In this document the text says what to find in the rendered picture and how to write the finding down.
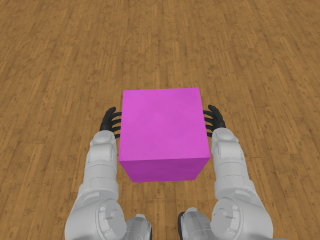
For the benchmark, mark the right robot shin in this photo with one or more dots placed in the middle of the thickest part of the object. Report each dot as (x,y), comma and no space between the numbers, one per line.
(191,209)

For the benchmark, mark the left robot forearm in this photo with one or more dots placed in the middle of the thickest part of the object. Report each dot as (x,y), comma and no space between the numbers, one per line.
(100,171)

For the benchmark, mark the robot right upper arm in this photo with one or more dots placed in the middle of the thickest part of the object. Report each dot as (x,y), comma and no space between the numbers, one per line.
(236,219)

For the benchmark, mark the robot left hand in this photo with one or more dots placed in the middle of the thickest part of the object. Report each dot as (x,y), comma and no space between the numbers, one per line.
(107,121)

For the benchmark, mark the robot left upper arm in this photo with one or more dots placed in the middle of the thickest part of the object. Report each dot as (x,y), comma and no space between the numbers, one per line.
(100,220)

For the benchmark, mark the left robot thigh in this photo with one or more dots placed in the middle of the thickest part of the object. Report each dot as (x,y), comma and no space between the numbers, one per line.
(138,228)

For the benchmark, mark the right robot forearm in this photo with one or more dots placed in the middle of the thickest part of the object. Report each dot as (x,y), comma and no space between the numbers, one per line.
(230,168)

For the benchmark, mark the robot right hand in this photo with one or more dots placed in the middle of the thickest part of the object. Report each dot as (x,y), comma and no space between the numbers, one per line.
(216,120)

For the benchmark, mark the carton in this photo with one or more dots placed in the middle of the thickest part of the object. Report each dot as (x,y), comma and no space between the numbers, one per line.
(163,135)

